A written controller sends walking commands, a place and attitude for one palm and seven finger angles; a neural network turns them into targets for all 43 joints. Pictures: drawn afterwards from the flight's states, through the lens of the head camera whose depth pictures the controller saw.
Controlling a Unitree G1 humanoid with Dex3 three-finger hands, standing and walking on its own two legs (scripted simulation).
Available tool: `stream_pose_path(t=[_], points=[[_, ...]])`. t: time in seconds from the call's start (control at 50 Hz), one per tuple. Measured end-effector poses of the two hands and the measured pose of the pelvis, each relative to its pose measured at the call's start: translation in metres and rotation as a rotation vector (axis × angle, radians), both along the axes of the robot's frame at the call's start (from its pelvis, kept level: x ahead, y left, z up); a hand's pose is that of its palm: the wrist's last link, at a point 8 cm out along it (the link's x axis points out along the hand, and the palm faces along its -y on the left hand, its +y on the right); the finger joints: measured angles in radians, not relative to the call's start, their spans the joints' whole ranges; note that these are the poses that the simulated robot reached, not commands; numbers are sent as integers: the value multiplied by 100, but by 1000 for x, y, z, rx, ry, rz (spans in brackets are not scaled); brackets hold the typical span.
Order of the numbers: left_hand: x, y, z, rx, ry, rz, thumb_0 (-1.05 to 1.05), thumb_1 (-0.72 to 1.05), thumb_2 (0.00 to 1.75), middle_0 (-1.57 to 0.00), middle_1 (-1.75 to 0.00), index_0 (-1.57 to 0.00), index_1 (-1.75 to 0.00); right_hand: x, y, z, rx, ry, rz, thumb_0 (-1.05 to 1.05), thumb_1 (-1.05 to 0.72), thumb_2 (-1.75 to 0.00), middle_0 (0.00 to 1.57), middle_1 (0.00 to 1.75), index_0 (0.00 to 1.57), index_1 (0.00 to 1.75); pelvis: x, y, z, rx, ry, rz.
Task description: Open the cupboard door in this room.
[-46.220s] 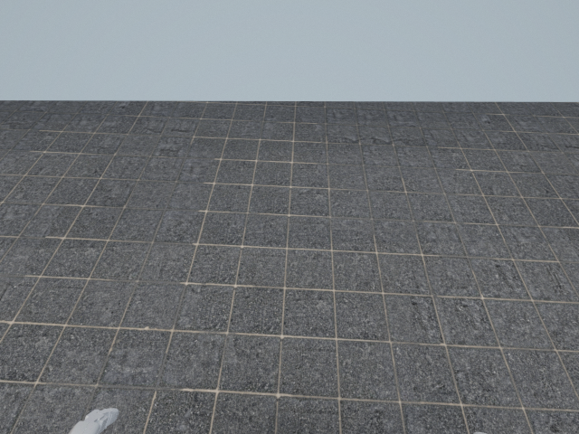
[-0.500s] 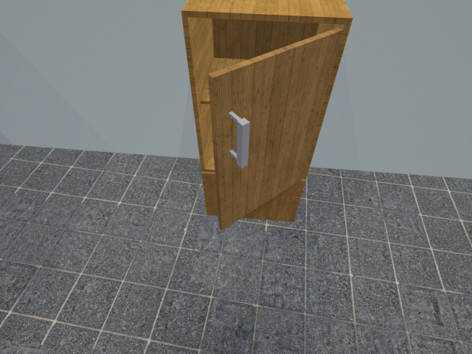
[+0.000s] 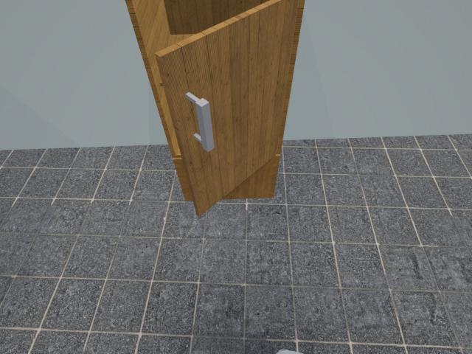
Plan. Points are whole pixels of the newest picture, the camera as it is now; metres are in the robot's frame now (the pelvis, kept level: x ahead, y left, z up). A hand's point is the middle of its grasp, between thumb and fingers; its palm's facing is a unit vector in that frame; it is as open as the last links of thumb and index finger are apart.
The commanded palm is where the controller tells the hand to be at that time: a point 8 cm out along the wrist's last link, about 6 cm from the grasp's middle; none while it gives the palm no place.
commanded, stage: walk to a spot facing it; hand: left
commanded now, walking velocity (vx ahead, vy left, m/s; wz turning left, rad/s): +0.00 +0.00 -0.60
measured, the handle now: (199, 122) +0.58 +0.13 +0.02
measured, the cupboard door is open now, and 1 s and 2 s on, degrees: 43 43 43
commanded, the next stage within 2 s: none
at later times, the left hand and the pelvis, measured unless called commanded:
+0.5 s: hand out of the picture +0.10 +0.18 -0.16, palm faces -0.16 -0.96 -0.23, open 7.4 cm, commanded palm none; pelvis +0.02 +0.00 +0.01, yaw -16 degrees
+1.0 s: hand (186, 298) +0.24 +0.13 -0.15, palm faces -0.56 -0.79 -0.23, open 7.4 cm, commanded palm none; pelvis +0.03 +0.02 +0.00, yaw -35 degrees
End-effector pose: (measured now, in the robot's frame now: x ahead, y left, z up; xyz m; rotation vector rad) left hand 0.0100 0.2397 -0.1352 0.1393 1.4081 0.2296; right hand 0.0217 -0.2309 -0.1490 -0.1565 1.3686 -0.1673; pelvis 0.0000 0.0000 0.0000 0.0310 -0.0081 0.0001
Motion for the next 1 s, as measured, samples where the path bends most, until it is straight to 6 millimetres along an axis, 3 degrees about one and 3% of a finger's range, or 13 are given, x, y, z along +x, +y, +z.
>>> stream_pose_path(t=[0.12,0.3,0.44,0.56,0.62,0.78,0.88,1.0], points=[[44,-6,8,68,-106,-73,1,91,90,-20,-30,-19,-29,10,-31,-12,5,-32,-42,0,-91,-90,20,30,20,30,4,-21,-7,1,2,-53],[65,-25,20,46,-97,-170,1,91,90,-20,-30,-20,-29,56,-60,23,-36,-186,-100,1,-91,-90,20,30,19,30,5,-29,11,15,22,-162],[80,-21,15,5,-80,-235,1,90,90,-21,-30,-20,-30,76,-58,39,-80,-262,-140,0,-91,-90,20,30,19,30,13,-15,13,-1,31,-239],[101,2,0,-19,-65,-294,1,90,90,-21,-30,-20,-30,74,-36,47,-118,-292,-190,1,-91,-90,20,30,19,30,23,10,7,-19,43,-308],[122,16,-11,-31,-68,-326,1,90,90,-21,-30,-20,-30,59,-22,45,-150,-288,-212,0,-91,-90,20,30,20,30,28,24,0,-45,44,-330],[187,20,3,-41,-137,-466,1,91,90,-20,-30,-19,-29,-19,15,52,-146,-130,-325,0,-91,-90,21,30,20,30,34,36,14,-69,35,-441],[218,-6,8,-49,-151,-582,1,91,90,-20,-30,-19,-29,-71,31,44,-119,-64,-457,1,-91,-90,21,30,20,30,34,34,14,-62,32,-523],[249,-68,14,-57,-208,-745,1,91,90,-20,-30,-19,-29,-135,42,22,-63,5,-612,1,-91,-90,21,30,20,30,27,19,4,-34,24,-614]])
